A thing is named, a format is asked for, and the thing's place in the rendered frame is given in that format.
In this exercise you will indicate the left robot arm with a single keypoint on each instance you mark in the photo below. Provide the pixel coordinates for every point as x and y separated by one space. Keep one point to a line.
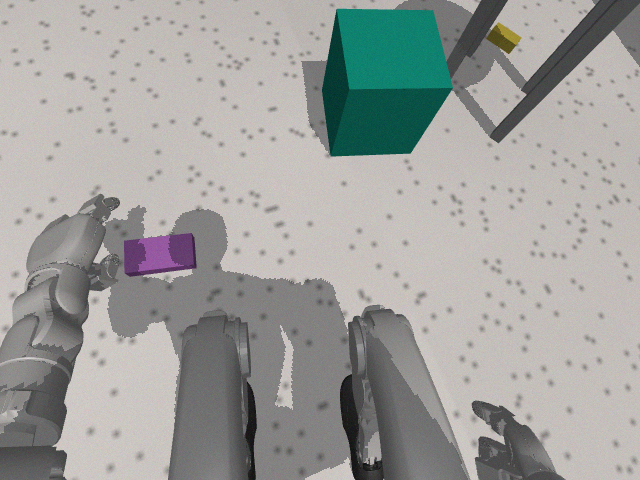
37 358

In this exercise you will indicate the right robot hand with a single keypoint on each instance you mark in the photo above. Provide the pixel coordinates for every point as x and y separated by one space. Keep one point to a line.
522 455

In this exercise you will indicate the left robot hand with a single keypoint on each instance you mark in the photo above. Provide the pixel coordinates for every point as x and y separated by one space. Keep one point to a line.
76 241

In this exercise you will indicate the right robot foot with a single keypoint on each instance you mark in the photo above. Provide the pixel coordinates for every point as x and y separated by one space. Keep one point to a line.
361 471

